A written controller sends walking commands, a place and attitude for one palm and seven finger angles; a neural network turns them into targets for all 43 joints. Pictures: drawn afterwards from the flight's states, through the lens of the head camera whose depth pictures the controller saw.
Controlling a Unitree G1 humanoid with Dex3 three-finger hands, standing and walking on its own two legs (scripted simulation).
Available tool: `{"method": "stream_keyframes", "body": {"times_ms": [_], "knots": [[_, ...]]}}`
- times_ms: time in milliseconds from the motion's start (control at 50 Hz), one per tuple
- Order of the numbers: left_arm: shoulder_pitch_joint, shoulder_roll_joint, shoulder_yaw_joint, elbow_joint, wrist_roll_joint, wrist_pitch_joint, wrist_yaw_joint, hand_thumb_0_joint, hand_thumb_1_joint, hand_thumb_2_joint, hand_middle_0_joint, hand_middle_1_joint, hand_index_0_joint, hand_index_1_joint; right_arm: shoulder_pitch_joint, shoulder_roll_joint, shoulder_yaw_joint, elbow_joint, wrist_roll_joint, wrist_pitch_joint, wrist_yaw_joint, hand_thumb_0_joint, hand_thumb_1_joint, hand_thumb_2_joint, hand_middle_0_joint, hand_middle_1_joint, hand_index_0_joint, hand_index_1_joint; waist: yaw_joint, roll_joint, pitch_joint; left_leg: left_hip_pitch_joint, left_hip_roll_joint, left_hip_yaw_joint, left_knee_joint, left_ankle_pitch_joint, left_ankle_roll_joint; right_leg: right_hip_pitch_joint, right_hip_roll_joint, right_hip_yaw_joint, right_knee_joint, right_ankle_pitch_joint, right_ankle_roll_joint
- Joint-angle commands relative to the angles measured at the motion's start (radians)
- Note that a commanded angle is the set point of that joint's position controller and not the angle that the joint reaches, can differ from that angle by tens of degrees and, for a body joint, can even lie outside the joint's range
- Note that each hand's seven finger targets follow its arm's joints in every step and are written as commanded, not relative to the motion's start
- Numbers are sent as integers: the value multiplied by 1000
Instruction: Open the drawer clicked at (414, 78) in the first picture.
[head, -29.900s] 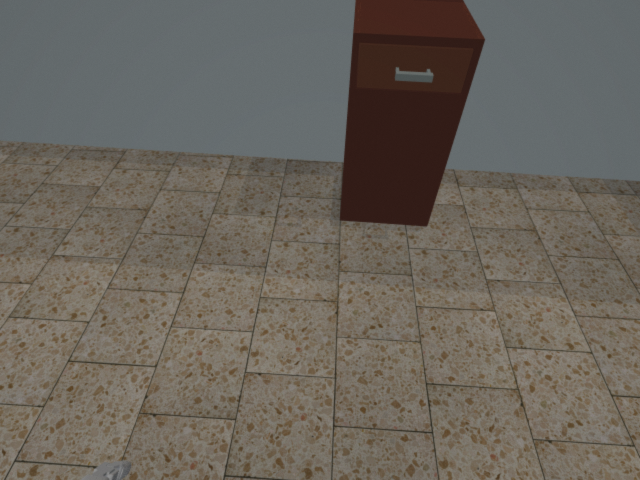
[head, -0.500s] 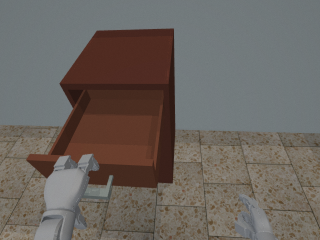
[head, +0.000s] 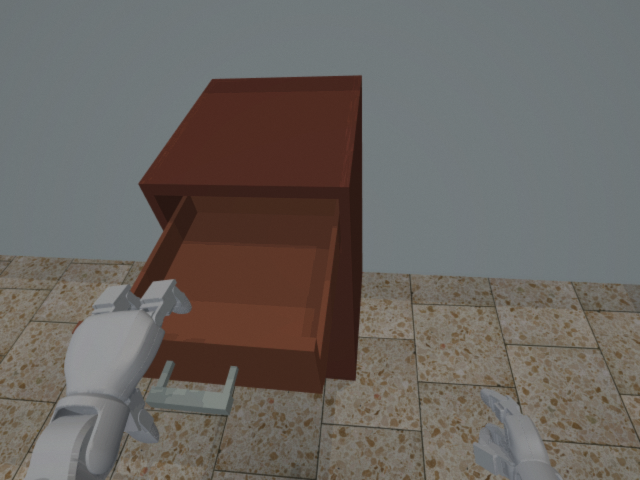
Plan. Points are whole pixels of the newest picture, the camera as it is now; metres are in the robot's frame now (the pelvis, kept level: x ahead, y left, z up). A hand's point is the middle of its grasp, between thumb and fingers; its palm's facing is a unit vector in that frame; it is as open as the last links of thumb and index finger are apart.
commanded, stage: lift the hand off the handle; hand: left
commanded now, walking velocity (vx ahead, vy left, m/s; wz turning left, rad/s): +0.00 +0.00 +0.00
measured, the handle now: (195, 385) +0.24 +0.24 -0.06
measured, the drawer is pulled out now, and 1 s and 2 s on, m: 0.30 0.30 0.30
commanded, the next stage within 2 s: draw the hand back to the body in 0.14 s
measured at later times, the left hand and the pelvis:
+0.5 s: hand (138, 356) +0.21 +0.24 +0.10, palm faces +0.09 -0.08 -0.99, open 13.8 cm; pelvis -0.01 +0.00 +0.01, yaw +0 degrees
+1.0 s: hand (130, 363) +0.18 +0.22 +0.13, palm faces +0.32 -0.79 -0.52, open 13.6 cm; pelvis -0.01 -0.01 +0.01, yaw +1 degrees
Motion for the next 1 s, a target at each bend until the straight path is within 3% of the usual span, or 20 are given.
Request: {"method": "stream_keyframes", "body": {"times_ms": [0, 20, 100, 160, 200, 280, 300, 380, 400, 500, 520, 580, 780, 820, 840, 860, 880, 900, 940, 980], "knots": [[-117, 157, 122, -247, 11, -2, 35, 0, -500, 300, -300, -1200, -300, -1200, -156, -69, -17, -177, 8, -47, 2, 0, -900, -900, 200, 300, 200, 300, -1, -72, -148, 24, -46, 41, -72, 360, 38, 124, 30, -31, -75, 290, -20], [-138, 185, 140, -258, 7, 3, 32, 0, -500, 300, -300, -1200, -300, -1200, -168, -73, -24, -166, 11, -40, 4, 0, -900, -900, 200, 300, 200, 300, 1, -57, -143, 35, -42, 37, -88, 363, 33, 135, 35, -27, -85, 293, -24], [-88, 108, 76, -220, 7, 34, 9, 0, -500, 300, -300, -1200, -300, -1200, -155, -70, -13, -182, 17, -38, 18, 0, -900, -900, 200, 300, 200, 300, 1, -101, -118, 26, -41, 41, -100, 358, 36, 132, 36, -40, -91, 271, -22], [-141, 151, 95, -216, 16, 45, -3, 0, -500, 300, -300, -1200, -300, -1200, -174, -77, -17, -173, 19, -25, 16, 0, -900, -900, 200, 300, 200, 300, -2, -91, -97, 27, -39, 45, -123, 328, 33, 134, 42, -35, -109, 246, -24], [-165, 107, 50, -236, 25, 43, -7, 0, -500, 300, -300, -1200, -300, -1200, -167, -69, -5, -183, 16, -31, 19, 0, -900, -900, 200, 300, 200, 300, -2, -75, -133, 37, -40, 40, -122, 329, 37, 138, 40, -39, -105, 218, -27], [-191, 160, 91, -283, 35, 22, 8, 0, -500, 300, -300, -1200, -300, -1200, -191, -71, -10, -183, 14, -34, 14, 0, -900, -900, 200, 300, 200, 300, 6, -17, -146, 52, -34, 32, -131, 324, 31, 145, 52, -31, -118, 201, -35], [-191, 127, 61, -266, 43, 15, 12, 0, -500, 300, -300, -1200, -300, -1200, -167, -59, 0, -183, 10, -42, 16, 0, -900, -900, 200, 300, 200, 300, 5, -46, -147, 48, -41, 34, -124, 325, 37, 138, 44, -42, -110, 191, -33], [-172, 195, 150, -235, 44, 24, 28, 0, -500, 300, -300, -1200, -300, -1200, -196, -67, -8, -170, 16, -32, 12, 0, -900, -900, 200, 300, 200, 300, 21, -22, -125, 34, -35, 31, -147, 305, 26, 162, 52, -30, -128, 184, -39], [-178, 152, 108, -230, 46, 27, 25, 0, -500, 300, -300, -1200, -300, -1200, -181, -57, -1, -171, 17, -36, 16, 0, -900, -900, 200, 300, 200, 300, 14, -41, -125, 34, -40, 38, -142, 310, 30, 152, 45, -39, -124, 181, -36], [-130, 147, 104, -235, -2, 55, -11, 0, -500, 300, -300, -1200, -300, -1200, -188, -66, -3, -180, 26, -36, 17, 0, -900, -900, 200, 300, 200, 300, 7, -74, -122, 43, -44, 45, -150, 313, 36, 179, 40, -37, -136, 215, -25], [-119, 194, 145, -227, -14, 56, -21, 0, -500, 300, -300, -1200, -300, -1200, -193, -75, -12, -167, 27, -29, 13, 0, -900, -900, 200, 300, 200, 300, 5, -67, -98, 46, -40, 43, -161, 309, 35, 184, 44, -31, -146, 225, -26], [-84, 207, 158, -267, -22, 56, -43, 0, -500, 300, -300, -1200, -300, -1200, -210, -82, -4, -190, 28, -28, 8, 0, -900, -900, 200, 300, 200, 300, 10, -72, -105, 45, -38, 43, -154, 309, 36, 190, 41, -26, -150, 232, -22], [-33, 278, 270, -317, -49, -50, -8, 0, -500, 300, -300, -1200, -300, -1200, -183, -90, -13, -193, 22, -54, -15, 0, -900, -900, 200, 300, 200, 300, 14, -28, -100, 62, -42, 40, -119, 275, 32, 151, 32, -10, -166, 196, -17], [-28, 277, 279, -280, -54, -57, -2, 0, -500, 300, -300, -1200, -300, -1200, -163, -85, -20, -173, 20, -53, -17, 0, -900, -900, 200, 300, 200, 300, 8, -60, -77, 49, -45, 44, -121, 268, 33, 140, 28, -16, -166, 187, -15], [-44, -99, 223, -246, -793, -103, -26, 0, -465, 315, -298, -1178, -298, -1178, -99, -20, -10, -224, 32, -119, -38, 0, -900, -900, 200, 300, 200, 300, -99, -169, 13, 126, -15, 37, -130, 198, 60, 151, 54, -54, -173, 167, -15], [-30, 14, 269, -263, -831, -141, -29, 0, -430, 330, -295, -1155, -295, -1155, -104, -53, -7, -214, 27, -166, -53, 0, -900, -900, 200, 300, 200, 300, -81, -189, -14, 130, -6, 36, -141, 168, 58, 162, 44, -45, -169, 133, -7], [-19, 28, 292, -253, -835, -159, -26, 0, -395, 345, -292, -1133, -292, -1133, -128, -46, 4, -201, 24, -190, -61, 0, -900, -900, 200, 300, 200, 300, -73, -144, 21, 131, -11, 37, -148, 148, 52, 139, 52, -40, -188, 98, -8], [-7, 50, 336, -308, -891, -182, -15, 0, -360, 360, -290, -1110, -290, -1110, -87, -46, 3, -202, 20, -198, -77, 0, -900, -900, 200, 300, 200, 300, -63, -148, -37, 140, -16, 35, -163, 184, 51, 191, 35, -50, -190, 121, -4], [-24, 67, 365, -392, -921, -214, 5, 0, -290, 390, -285, -1065, -285, -1065, -85, -38, 10, -198, 12, -231, -89, 0, -900, -900, 200, 300, 200, 300, -49, -67, -82, 160, -27, 36, -173, 227, 40, 226, 23, -46, -192, 148, -6], [6, 76, 383, -410, -935, -225, 12, 0, -220, 420, -280, -1020, -280, -1020, -75, -41, 12, -178, 5, -255, -90, 0, -900, -900, 200, 300, 200, 300, -46, -14, -41, 147, -27, 34, -182, 255, 31, 218, 22, -45, -205, 167, -10]]}}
